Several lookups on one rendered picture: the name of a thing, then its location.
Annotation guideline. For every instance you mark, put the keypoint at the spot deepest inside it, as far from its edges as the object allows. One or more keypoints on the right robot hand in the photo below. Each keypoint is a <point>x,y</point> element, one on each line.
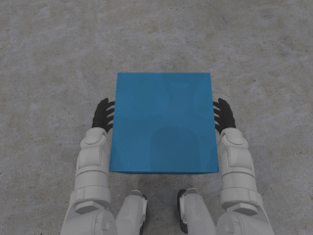
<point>225,119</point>

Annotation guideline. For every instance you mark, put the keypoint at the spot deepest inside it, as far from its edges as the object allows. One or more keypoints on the carton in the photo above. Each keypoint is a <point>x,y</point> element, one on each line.
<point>163,123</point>

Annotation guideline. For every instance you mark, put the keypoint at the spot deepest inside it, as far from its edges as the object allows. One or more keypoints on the robot left thigh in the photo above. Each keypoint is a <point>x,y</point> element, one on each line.
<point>131,215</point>

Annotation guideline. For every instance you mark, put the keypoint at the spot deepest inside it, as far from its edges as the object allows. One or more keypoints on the left robot hand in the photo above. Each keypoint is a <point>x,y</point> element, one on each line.
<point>101,118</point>

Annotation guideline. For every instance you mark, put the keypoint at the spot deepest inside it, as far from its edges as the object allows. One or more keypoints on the left robot upper arm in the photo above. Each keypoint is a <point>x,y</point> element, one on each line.
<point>97,222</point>

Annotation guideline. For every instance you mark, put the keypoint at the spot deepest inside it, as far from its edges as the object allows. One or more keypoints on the right robot shin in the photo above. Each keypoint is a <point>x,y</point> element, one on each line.
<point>189,191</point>

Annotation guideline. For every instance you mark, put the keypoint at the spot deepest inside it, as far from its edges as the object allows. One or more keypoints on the left robot forearm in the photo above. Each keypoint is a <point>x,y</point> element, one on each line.
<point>91,189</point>

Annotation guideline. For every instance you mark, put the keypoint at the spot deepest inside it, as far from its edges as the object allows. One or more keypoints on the right robot upper arm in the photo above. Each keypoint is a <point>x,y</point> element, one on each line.
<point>236,223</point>

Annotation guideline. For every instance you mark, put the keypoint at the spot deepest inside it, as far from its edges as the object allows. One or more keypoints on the right robot forearm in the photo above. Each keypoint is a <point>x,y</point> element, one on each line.
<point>239,191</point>

